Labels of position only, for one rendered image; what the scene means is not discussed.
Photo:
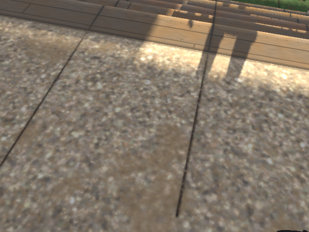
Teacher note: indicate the stairs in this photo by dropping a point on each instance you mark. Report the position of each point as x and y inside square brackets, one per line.
[223, 12]

